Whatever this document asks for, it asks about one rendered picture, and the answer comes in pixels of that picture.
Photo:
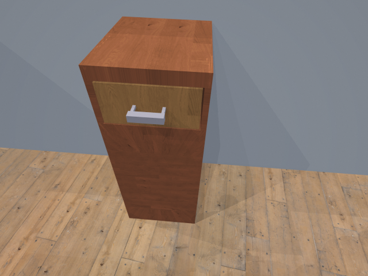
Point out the handle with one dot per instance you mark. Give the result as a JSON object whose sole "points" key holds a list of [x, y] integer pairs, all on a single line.
{"points": [[146, 117]]}

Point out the cabinet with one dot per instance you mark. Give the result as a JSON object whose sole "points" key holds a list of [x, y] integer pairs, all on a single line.
{"points": [[157, 168]]}

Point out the drawer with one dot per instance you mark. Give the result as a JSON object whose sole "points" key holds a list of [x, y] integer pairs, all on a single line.
{"points": [[183, 104]]}

